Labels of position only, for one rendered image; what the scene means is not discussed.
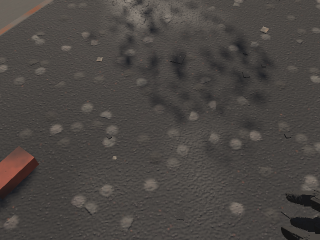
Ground robot right hand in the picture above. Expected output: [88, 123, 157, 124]
[281, 189, 320, 240]

